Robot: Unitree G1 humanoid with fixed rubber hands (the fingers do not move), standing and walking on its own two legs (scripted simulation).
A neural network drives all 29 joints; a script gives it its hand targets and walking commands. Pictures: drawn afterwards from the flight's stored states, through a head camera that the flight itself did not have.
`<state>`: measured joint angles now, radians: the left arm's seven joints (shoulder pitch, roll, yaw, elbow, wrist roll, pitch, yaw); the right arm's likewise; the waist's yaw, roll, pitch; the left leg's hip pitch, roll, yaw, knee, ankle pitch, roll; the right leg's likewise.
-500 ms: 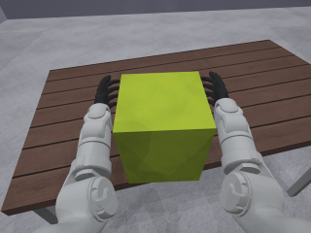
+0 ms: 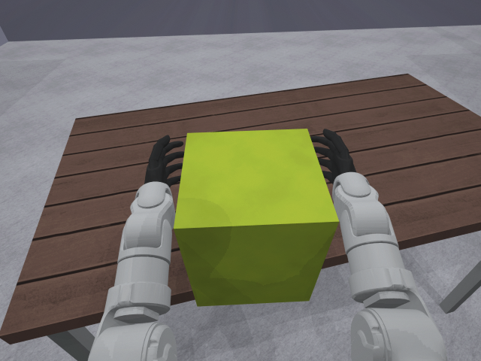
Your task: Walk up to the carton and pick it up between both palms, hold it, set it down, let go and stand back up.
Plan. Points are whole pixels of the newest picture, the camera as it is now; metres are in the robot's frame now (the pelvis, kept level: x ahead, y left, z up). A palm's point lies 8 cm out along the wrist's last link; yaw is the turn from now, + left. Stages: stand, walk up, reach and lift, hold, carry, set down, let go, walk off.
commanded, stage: reach and lift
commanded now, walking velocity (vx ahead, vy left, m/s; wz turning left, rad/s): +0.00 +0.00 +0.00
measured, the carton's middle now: (250, 220) +0.37 +0.00 +0.07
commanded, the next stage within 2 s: hold in 1.38 s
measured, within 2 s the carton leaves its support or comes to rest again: leaves its support in 0.24 s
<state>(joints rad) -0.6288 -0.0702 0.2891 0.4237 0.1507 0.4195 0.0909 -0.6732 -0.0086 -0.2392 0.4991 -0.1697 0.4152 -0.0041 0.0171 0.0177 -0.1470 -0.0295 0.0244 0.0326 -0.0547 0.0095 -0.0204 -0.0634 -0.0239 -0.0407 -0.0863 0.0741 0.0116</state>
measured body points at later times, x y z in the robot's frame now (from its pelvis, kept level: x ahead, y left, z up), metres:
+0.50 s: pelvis -0.06 -0.01 -0.01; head -0.10 -0.02 +0.44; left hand +0.36 +0.14 +0.22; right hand +0.37 -0.17 +0.23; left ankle -0.02 +0.13 -0.76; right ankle +0.01 -0.13 -0.76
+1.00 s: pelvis -0.02 +0.00 +0.00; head -0.03 -0.02 +0.45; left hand +0.36 +0.14 +0.16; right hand +0.36 -0.16 +0.16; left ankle -0.02 +0.13 -0.76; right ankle +0.01 -0.13 -0.76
